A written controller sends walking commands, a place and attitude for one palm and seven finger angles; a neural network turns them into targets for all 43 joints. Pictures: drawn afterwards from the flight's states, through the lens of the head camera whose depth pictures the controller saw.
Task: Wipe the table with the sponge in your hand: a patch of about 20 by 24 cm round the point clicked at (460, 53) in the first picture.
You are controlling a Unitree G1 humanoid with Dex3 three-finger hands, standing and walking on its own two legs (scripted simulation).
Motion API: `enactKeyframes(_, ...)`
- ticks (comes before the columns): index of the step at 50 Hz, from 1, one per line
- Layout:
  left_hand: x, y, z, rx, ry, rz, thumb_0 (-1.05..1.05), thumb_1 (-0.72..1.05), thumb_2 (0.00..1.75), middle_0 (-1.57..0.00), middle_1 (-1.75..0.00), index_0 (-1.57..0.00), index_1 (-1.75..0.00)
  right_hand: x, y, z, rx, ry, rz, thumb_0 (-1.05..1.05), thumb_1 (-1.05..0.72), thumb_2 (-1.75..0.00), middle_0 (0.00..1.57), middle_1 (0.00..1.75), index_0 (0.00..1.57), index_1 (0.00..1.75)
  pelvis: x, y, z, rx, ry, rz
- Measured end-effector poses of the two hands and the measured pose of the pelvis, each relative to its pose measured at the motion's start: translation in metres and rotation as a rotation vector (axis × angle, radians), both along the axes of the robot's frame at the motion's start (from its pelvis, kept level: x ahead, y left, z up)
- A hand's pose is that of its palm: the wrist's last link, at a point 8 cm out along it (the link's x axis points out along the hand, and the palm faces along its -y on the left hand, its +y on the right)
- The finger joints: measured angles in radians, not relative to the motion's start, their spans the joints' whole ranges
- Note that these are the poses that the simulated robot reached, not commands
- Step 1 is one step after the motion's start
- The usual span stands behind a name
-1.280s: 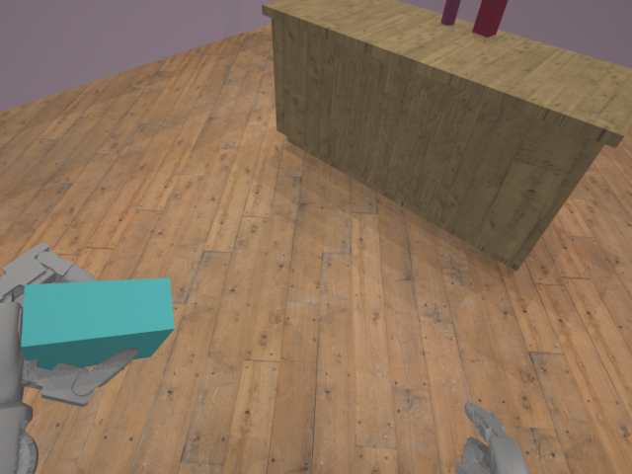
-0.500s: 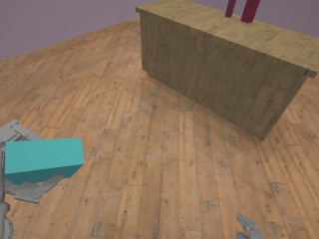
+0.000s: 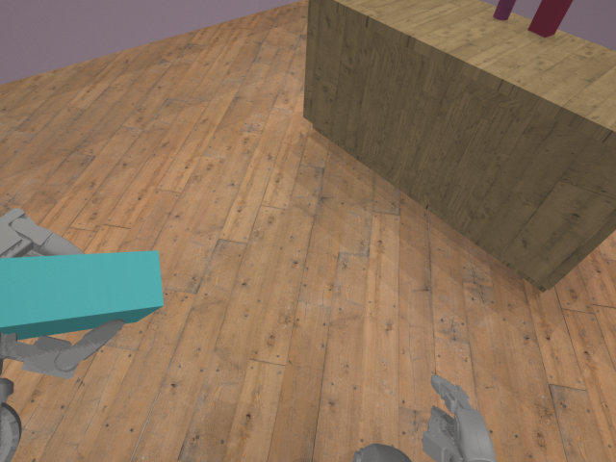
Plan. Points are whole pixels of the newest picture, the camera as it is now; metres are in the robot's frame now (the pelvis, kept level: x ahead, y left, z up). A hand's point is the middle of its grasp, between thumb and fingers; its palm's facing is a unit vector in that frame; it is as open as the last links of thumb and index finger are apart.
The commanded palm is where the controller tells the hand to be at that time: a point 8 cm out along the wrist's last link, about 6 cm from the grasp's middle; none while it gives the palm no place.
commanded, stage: walk to a spot facing it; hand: left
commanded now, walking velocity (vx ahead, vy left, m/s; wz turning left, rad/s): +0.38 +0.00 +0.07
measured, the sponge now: (103, 294) +0.23 +0.21 +0.16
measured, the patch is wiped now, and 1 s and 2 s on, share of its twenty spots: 0.00 0.00 0.00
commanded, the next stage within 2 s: none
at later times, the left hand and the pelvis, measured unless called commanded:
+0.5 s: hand (195, 184) +0.37 +0.16 +0.18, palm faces +0.39 -0.75 -0.54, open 9.4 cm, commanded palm +0.30 +0.21 +0.18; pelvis +0.16 -0.08 +0.00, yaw +5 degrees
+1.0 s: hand (197, 98) +0.50 +0.19 +0.20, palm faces +0.50 -0.72 -0.48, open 9.4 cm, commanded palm +0.45 +0.23 +0.18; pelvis +0.33 -0.07 +0.00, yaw +8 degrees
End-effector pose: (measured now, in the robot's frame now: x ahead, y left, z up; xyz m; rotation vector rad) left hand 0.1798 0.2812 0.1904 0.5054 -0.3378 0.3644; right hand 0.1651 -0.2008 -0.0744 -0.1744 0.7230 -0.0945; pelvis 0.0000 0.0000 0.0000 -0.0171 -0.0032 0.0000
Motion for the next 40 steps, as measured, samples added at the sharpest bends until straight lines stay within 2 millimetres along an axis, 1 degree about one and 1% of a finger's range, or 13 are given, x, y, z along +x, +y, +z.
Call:
enactKeyframes(3,0.016,-0.015,0.006,0.015,0.022,-0.023,-0.01,-0.43,1.01,-0.81,-1.38,-0.81,-1.37,0.014,0.002,-0.002,0.038,0.011,0.009,0.01,-0.91,-0.9,0.2,0.3,0.21,0.3,0.02,-0.008,0.004,0.0,0.011,-0.003)
enactKeyframes(6,0.034,-0.028,0.005,0.04,0.064,-0.016,-0.01,-0.43,1.01,-0.81,-1.38,-0.81,-1.37,0.028,-0.007,-0.012,0.058,0.041,0.01,0.01,-0.9,-0.9,0.2,0.3,0.21,0.3,0.042,-0.021,0.003,0.007,0.015,0.001)
enactKeyframes(10,0.063,-0.044,-0.005,0.093,0.103,0.037,-0.01,-0.43,1.01,-0.81,-1.38,-0.81,-1.37,0.053,-0.034,-0.037,0.066,0.08,0.011,0.01,-0.9,-0.9,0.2,0.3,0.21,0.3,0.074,-0.046,-0.012,0.022,0.007,0.019)
enactKeyframes(13,0.083,-0.058,-0.016,0.07,0.102,0.067,-0.01,-0.43,1.02,-0.81,-1.38,-0.81,-1.37,0.074,-0.062,-0.055,0.035,0.13,0.025,0.01,-0.9,-0.9,0.2,0.3,0.21,0.3,0.09,-0.06,-0.021,0.022,-0.012,0.046)
enactKeyframes(15,0.095,-0.067,-0.019,0.033,0.108,0.068,-0.01,-0.43,1.02,-0.81,-1.38,-0.81,-1.37,0.088,-0.08,-0.054,0.007,0.151,0.026,0.01,-0.91,-0.9,0.2,0.3,0.21,0.3,0.1,-0.066,-0.018,0.034,-0.019,0.05)
enactKeyframes(18,0.109,-0.079,-0.017,0.034,0.137,0.048,-0.01,-0.43,1.02,-0.81,-1.38,-0.81,-1.37,0.109,-0.104,-0.043,-0.027,0.151,0.003,0.01,-0.91,-0.9,0.2,0.3,0.21,0.3,0.118,-0.072,-0.01,0.044,-0.014,0.051)
enactKeyframes(21,0.124,-0.086,-0.006,0.069,0.142,0.025,-0.01,-0.43,1.02,-0.81,-1.38,-0.81,-1.37,0.13,-0.12,-0.03,-0.059,0.143,-0.011,0.01,-0.91,-0.9,0.2,0.3,0.2,0.3,0.137,-0.078,-0.003,0.047,-0.002,0.065)
enactKeyframes(24,0.14,-0.086,0.007,0.106,0.119,0.023,-0.01,-0.43,1.02,-0.81,-1.38,-0.81,-1.37,0.152,-0.129,-0.02,-0.081,0.139,-0.011,0.01,-0.91,-0.9,0.2,0.3,0.2,0.3,0.157,-0.081,0.002,0.054,0.008,0.076)
enactKeyframes(27,0.156,-0.08,0.016,0.124,0.091,0.047,-0.01,-0.43,1.02,-0.81,-1.38,-0.81,-1.37,0.175,-0.13,-0.014,-0.087,0.133,-0.002,0.01,-0.91,-0.9,0.19,0.3,0.2,0.3,0.178,-0.081,0.004,0.059,0.014,0.085)
enactKeyframes(30,0.172,-0.071,0.015,0.109,0.073,0.084,-0.01,-0.43,1.02,-0.81,-1.38,-0.81,-1.37,0.199,-0.122,-0.013,-0.085,0.127,0.009,0.01,-0.91,-0.9,0.19,0.3,0.2,0.3,0.202,-0.078,0.003,0.062,0.014,0.089)
enactKeyframes(33,0.19,-0.059,0.005,0.065,0.055,0.12,-0.01,-0.43,1.02,-0.81,-1.38,-0.81,-1.37,0.225,-0.107,-0.014,-0.083,0.118,0.025,0.01,-0.91,-0.9,0.19,0.3,0.2,0.3,0.228,-0.07,-0.002,0.068,0.012,0.086)
enactKeyframes(36,0.214,-0.049,-0.007,0.035,0.003,0.122,-0.01,-0.43,1.02,-0.81,-1.38,-0.81,-1.37,0.255,-0.09,-0.02,-0.087,0.07,0.034,0.01,-0.91,-0.9,0.2,0.3,0.2,0.3,0.254,-0.059,-0.016,0.063,-0.001,0.075)
enactKeyframes(40,0.253,-0.043,-0.014,0.012,-0.037,0.086,-0.01,-0.43,1.02,-0.81,-1.38,-0.81,-1.37,0.289,-0.061,-0.023,-0.034,0.026,0.059,0.01,-0.91,-0.9,0.19,0.3,0.2,0.3,0.272,-0.056,-0.022,0.065,-0.032,0.101)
